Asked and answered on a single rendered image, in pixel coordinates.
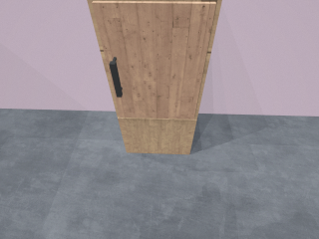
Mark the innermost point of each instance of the cupboard door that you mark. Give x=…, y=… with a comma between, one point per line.
x=161, y=49

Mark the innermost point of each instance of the handle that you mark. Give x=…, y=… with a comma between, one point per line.
x=116, y=77

